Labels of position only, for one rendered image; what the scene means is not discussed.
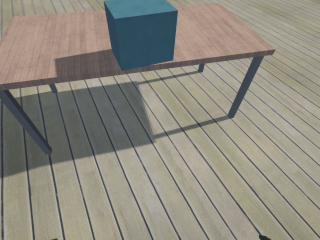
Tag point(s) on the table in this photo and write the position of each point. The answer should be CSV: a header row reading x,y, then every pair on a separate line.
x,y
47,49

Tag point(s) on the carton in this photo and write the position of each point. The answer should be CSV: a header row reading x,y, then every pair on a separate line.
x,y
142,32

